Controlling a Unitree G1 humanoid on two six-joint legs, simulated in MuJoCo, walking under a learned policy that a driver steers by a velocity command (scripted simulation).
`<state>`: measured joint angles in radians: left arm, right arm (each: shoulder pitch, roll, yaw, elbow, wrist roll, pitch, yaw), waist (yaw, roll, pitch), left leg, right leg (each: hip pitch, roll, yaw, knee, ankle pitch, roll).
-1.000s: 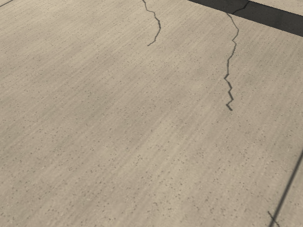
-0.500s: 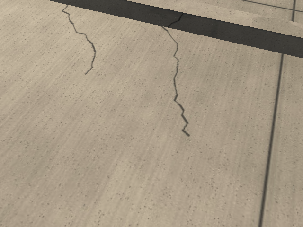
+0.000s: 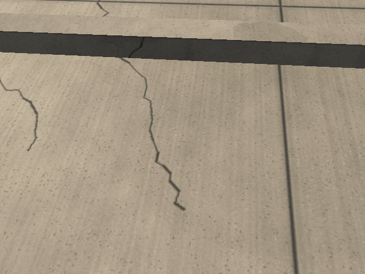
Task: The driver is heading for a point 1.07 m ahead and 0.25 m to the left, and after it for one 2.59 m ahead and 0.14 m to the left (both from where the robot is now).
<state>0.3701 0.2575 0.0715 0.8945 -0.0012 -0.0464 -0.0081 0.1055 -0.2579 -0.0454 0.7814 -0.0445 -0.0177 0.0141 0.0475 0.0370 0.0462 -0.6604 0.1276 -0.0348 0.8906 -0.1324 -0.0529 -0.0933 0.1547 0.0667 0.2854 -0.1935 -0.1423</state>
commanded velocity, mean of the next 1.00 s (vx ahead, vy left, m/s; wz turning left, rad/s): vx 0.27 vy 0.00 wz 0.35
